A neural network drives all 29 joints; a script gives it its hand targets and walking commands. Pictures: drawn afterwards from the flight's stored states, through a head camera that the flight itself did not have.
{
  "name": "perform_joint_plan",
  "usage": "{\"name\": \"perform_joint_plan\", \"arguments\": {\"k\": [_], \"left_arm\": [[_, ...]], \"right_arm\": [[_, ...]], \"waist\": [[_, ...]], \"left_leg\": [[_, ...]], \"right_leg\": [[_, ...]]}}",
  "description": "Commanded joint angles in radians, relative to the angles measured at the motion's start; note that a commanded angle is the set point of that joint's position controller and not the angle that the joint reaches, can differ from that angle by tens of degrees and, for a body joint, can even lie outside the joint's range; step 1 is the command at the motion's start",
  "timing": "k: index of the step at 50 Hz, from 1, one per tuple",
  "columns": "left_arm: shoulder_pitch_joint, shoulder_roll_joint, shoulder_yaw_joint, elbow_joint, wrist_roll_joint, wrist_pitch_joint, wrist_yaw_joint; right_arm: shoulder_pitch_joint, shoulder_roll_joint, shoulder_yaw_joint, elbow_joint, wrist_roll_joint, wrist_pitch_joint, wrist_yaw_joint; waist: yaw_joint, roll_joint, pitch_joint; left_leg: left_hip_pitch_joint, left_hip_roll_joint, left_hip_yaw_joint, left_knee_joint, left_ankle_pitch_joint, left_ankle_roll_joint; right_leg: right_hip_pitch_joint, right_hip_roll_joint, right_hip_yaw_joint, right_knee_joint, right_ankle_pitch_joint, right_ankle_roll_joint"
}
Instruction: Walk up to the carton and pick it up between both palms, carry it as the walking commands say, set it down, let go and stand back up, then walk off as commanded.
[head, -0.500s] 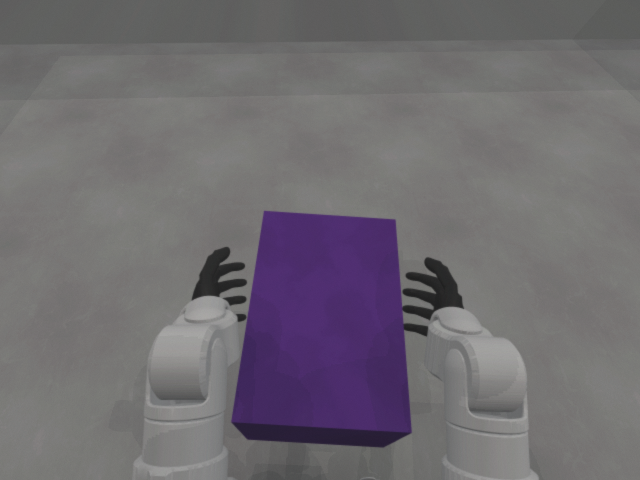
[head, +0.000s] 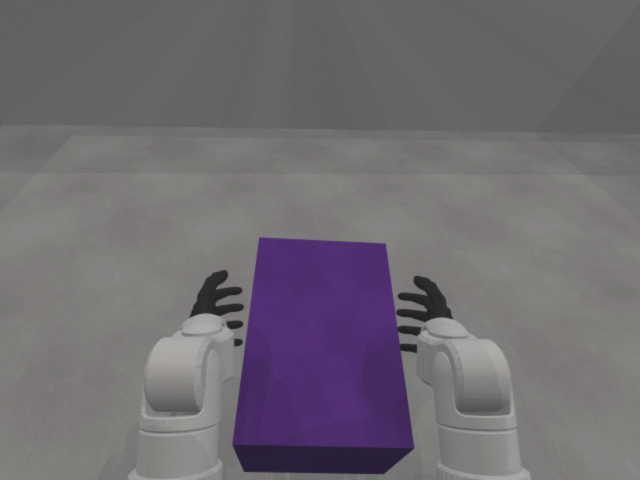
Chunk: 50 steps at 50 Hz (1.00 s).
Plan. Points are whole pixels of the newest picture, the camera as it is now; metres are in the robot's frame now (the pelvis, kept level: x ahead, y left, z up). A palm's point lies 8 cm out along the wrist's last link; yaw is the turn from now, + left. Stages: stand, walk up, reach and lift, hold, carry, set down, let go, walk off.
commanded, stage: carry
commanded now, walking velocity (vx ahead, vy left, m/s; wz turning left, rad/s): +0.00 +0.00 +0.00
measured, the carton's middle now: (318, 351) +0.31 +0.00 +0.03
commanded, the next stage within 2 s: none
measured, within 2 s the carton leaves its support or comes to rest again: neither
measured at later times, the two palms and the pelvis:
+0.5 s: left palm (210, 327) +0.28 +0.13 +0.11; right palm (434, 338) +0.28 -0.13 +0.11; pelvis -0.01 +0.00 +0.00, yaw +0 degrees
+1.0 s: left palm (203, 336) +0.29 +0.15 +0.09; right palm (420, 342) +0.29 -0.12 +0.09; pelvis +0.00 +0.01 +0.00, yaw +1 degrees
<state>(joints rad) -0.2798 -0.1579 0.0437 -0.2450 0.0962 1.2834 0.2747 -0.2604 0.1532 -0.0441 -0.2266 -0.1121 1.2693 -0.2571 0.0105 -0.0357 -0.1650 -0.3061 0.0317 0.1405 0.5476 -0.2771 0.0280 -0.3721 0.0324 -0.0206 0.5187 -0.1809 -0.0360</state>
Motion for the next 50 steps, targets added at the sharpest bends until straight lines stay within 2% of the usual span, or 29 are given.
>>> {"name": "perform_joint_plan", "arguments": {"k": [1,4,13,22,38,40,44,46,50], "left_arm": [[-0.377,-1.019,-0.464,-0.046,-0.326,-0.027,-0.226],[-0.381,-1.041,-0.444,-0.028,-0.315,-0.034,-0.228],[-0.386,-1.091,-0.434,-0.015,-0.315,-0.050,-0.239],[-0.389,-1.089,-0.437,-0.004,-0.315,-0.072,-0.252],[-0.364,-1.061,-0.441,0.013,-0.299,-0.112,-0.261],[-0.364,-1.042,-0.422,0.051,-0.282,-0.127,-0.265],[-0.382,-0.986,-0.346,0.213,-0.217,-0.211,-0.288],[-0.415,-1.040,-0.393,0.138,-0.250,-0.247,-0.294],[-0.361,-1.021,-0.407,0.135,-0.248,-0.269,-0.291]], "right_arm": [[-0.390,0.969,0.446,-0.083,0.311,-0.028,0.212],[-0.427,0.996,0.464,-0.088,0.327,-0.030,0.219],[-0.446,1.046,0.484,-0.095,0.346,-0.043,0.230],[-0.431,1.041,0.471,-0.073,0.334,-0.067,0.234],[-0.408,1.015,0.460,-0.043,0.320,-0.107,0.244],[-0.406,0.996,0.438,-0.004,0.303,-0.121,0.248],[-0.429,0.936,0.351,0.158,0.237,-0.204,0.273],[-0.468,0.983,0.391,0.078,0.269,-0.241,0.280],[-0.415,0.970,0.400,0.082,0.266,-0.262,0.278]], "waist": [[-0.013,0.068,-0.131],[-0.013,0.040,-0.139],[-0.018,0.029,-0.195],[-0.020,0.036,-0.213],[-0.019,0.049,-0.202],[-0.019,0.050,-0.197],[-0.019,0.050,-0.175],[-0.020,0.047,-0.170],[-0.021,0.044,-0.204]], "left_leg": [[-0.040,0.179,-0.154,-0.162,-0.048,-0.009],[-0.038,0.163,-0.150,-0.134,-0.043,-0.015],[0.005,0.138,-0.146,-0.078,0.010,-0.019],[0.019,0.140,-0.150,-0.074,0.038,-0.014],[0.023,0.152,-0.156,-0.111,0.045,-0.007],[0.023,0.153,-0.156,-0.116,0.042,-0.007],[0.018,0.150,-0.158,-0.128,0.021,-0.014],[0.020,0.148,-0.160,-0.131,0.017,-0.014],[0.047,0.153,-0.158,-0.124,0.067,-0.004]], "right_leg": [[0.123,-0.120,0.123,-0.062,0.037,0.007],[0.126,-0.132,0.143,-0.092,0.019,0.001],[0.122,-0.154,0.173,-0.121,0.037,-0.018],[0.124,-0.153,0.162,-0.103,0.093,-0.021],[0.132,-0.147,0.132,-0.080,0.117,-0.011],[0.130,-0.147,0.131,-0.081,0.112,-0.010],[0.119,-0.148,0.131,-0.089,0.077,-0.003],[0.114,-0.147,0.131,-0.090,0.061,-0.001],[0.134,-0.146,0.121,-0.074,0.106,0.001]]}}
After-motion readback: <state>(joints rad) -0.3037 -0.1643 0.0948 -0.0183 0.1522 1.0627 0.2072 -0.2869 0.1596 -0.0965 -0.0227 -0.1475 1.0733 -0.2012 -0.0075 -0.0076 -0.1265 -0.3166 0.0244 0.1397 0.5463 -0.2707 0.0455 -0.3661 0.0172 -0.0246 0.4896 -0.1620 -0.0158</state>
